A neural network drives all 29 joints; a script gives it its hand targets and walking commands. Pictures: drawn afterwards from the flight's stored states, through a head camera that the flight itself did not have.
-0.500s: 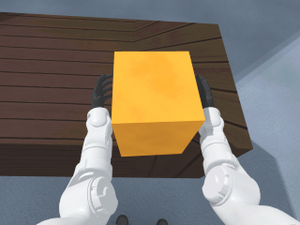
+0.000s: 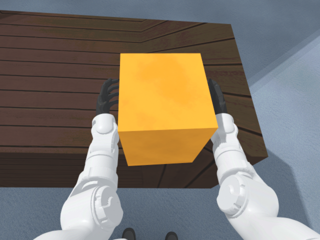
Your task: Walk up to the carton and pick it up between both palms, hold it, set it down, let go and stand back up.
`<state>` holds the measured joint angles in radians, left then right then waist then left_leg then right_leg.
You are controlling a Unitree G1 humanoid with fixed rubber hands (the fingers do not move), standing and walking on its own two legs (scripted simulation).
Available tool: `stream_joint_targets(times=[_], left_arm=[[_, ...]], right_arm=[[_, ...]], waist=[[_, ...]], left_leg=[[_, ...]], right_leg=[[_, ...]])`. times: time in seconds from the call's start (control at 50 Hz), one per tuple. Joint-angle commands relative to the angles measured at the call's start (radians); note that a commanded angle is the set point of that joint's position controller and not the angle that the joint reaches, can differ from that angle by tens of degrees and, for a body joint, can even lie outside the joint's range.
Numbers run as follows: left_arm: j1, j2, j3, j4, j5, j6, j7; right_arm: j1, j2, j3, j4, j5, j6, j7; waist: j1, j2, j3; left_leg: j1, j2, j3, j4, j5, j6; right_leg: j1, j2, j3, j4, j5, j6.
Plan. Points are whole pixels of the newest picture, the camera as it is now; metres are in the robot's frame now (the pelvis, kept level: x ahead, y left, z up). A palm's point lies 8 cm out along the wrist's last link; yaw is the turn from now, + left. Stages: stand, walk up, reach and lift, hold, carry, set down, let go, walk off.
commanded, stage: set down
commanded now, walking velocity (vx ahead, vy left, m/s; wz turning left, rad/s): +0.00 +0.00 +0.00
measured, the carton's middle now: (160, 114) +0.42 +0.03 -0.01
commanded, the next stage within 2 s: none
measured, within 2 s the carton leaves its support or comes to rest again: rests again in 0.04 s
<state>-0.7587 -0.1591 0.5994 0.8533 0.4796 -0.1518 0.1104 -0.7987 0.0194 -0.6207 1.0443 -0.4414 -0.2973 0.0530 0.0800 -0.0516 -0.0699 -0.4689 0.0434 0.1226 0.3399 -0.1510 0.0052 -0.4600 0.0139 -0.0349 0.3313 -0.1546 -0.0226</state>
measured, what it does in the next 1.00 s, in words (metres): stands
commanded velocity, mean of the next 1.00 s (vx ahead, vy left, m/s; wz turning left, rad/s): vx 0.00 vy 0.00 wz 0.00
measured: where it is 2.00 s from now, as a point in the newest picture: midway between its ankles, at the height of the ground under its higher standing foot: outside the picture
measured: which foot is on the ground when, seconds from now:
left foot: down 0.00-1.00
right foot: down 0.00-1.00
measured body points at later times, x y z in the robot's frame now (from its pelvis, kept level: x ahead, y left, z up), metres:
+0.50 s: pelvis -0.01 -0.01 -0.02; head +0.09 -0.01 +0.42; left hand +0.42 +0.21 +0.02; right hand +0.48 -0.13 +0.03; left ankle -0.01 +0.11 -0.74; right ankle -0.02 -0.10 -0.74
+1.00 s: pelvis -0.03 -0.02 -0.02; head +0.05 -0.02 +0.42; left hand +0.43 +0.23 +0.10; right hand +0.49 -0.15 +0.11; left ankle -0.01 +0.11 -0.74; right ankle -0.02 -0.10 -0.74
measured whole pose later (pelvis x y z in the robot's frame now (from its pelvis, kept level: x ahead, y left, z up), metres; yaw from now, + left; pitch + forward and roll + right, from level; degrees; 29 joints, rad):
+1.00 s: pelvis -0.03 -0.02 -0.02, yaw +2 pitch +24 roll +0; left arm -1.08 0.23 0.05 1.22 -0.23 -0.05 0.12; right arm -1.15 -0.36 0.16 1.34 0.42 -0.07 0.01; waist 0.13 -0.03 -0.26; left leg -0.75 0.07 0.06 0.50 -0.16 -0.02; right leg -0.73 0.04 -0.07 0.49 -0.17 -0.06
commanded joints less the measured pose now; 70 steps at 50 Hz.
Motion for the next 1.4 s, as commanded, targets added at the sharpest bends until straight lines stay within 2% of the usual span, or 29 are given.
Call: stream_joint_targets(times=[0.0, 0.06, 0.12, 0.28, 0.42, 0.5, 0.62, 0.76, 0.88, 1.04, 1.16, 1.22, 1.28, 1.38], left_arm=[[-0.406, 0.082, -0.208, 0.001, -0.148, -0.058, 0.079], [-0.456, 0.136, -0.274, 0.078, -0.249, -0.087, 0.106], [-0.481, 0.192, -0.316, 0.165, -0.327, -0.121, 0.108], [-0.547, 0.312, -0.398, 0.314, -0.482, -0.184, 0.080], [-0.617, 0.402, -0.468, 0.333, -0.595, -0.197, 0.052], [-0.668, 0.437, -0.518, 0.306, -0.659, -0.170, 0.040], [-0.716, 0.482, -0.567, 0.293, -0.725, -0.107, 0.020], [-0.745, 0.533, -0.559, 0.270, -0.730, -0.020, 0.007], [-0.768, 0.557, -0.532, 0.216, -0.706, 0.050, 0.012], [-0.804, 0.544, -0.526, 0.094, -0.686, 0.153, 0.029], [-0.804, 0.530, -0.528, 0.018, -0.674, 0.252, 0.042], [-0.764, 0.526, -0.517, 0.001, -0.658, 0.299, 0.040], [-0.682, 0.520, -0.488, 0.000, -0.630, 0.327, 0.028], [-0.527, 0.495, -0.439, -0.023, -0.572, 0.300, -0.002]], right_arm=[[-0.487, -0.059, 0.297, 0.032, 0.218, 0.006, -0.036], [-0.549, -0.125, 0.403, 0.076, 0.345, 0.004, -0.069], [-0.590, -0.200, 0.474, 0.114, 0.432, -0.007, -0.090], [-0.662, -0.386, 0.569, 0.237, 0.578, -0.057, -0.119], [-0.716, -0.469, 0.651, 0.266, 0.691, -0.050, -0.094], [-0.757, -0.494, 0.714, 0.236, 0.773, -0.014, -0.062], [-0.795, -0.513, 0.781, 0.194, 0.858, 0.058, -0.025], [-0.831, -0.533, 0.802, 0.166, 0.888, 0.131, -0.023], [-0.855, -0.553, 0.764, 0.127, 0.863, 0.181, -0.043], [-0.874, -0.592, 0.696, 0.098, 0.834, 0.244, -0.061], [-0.876, -0.615, 0.683, 0.100, 0.848, 0.298, -0.054], [-0.850, -0.616, 0.700, 0.107, 0.864, 0.321, -0.049], [-0.794, -0.601, 0.739, 0.108, 0.885, 0.334, -0.044], [-0.664, -0.556, 0.781, 0.076, 0.898, 0.308, -0.040]], waist=[[0.069, 0.027, -0.630], [0.079, 0.038, -0.754], [0.080, 0.031, -0.838], [0.048, 0.002, -0.908], [0.039, -0.017, -0.921], [0.049, -0.012, -0.945], [0.066, -0.043, -0.913], [0.073, -0.071, -0.854], [0.061, -0.062, -0.862], [0.026, 0.012, -0.886], [0.022, 0.060, -0.849], [0.029, 0.056, -0.790], [0.046, 0.025, -0.707], [0.057, -0.017, -0.593]], left_leg=[[0.111, -0.024, 0.016, 0.090, 0.426, -0.001], [0.096, -0.016, 0.007, 0.147, 0.433, -0.021], [0.098, -0.013, -0.002, 0.197, 0.459, -0.041], [0.080, -0.006, -0.020, 0.274, 0.516, -0.088], [-0.003, -0.012, -0.024, 0.275, 0.446, -0.090], [-0.024, -0.016, -0.027, 0.271, 0.406, -0.085], [-0.095, -0.022, -0.032, 0.235, 0.291, -0.057], [-0.145, -0.028, -0.034, 0.186, 0.211, -0.034], [-0.118, -0.031, -0.035, 0.148, 0.202, -0.036], [0.050, -0.025, -0.054, 0.141, 0.302, -0.068], [0.190, -0.020, -0.074, 0.147, 0.381, -0.084], [0.216, -0.020, -0.082, 0.131, 0.395, -0.079], [0.199, -0.024, -0.083, 0.102, 0.389, -0.063], [0.145, -0.034, -0.078, 0.044, 0.330, -0.038]], right_leg=[[0.294, 0.024, 0.021, 0.068, 0.364, 0.013], [0.245, 0.036, 0.020, 0.100, 0.383, 0.000], [0.222, 0.044, 0.017, 0.136, 0.417, 0.001], [0.151, 0.058, 0.003, 0.202, 0.500, 0.018], [0.173, 0.047, 0.011, 0.239, 0.499, 0.036], [0.169, 0.040, 0.015, 0.240, 0.457, 0.038], [0.195, 0.021, 0.031, 0.234, 0.373, 0.048], [0.268, 0.007, 0.049, 0.215, 0.341, 0.060], [0.319, 0.008, 0.050, 0.191, 0.364, 0.064], [0.289, 0.028, 0.026, 0.142, 0.405, 0.050], [0.234, 0.043, 0.010, 0.100, 0.389, 0.039], [0.255, 0.044, 0.011, 0.085, 0.401, 0.043], [0.330, 0.039, 0.022, 0.079, 0.433, 0.055], [0.448, 0.023, 0.040, 0.078, 0.462, 0.074]])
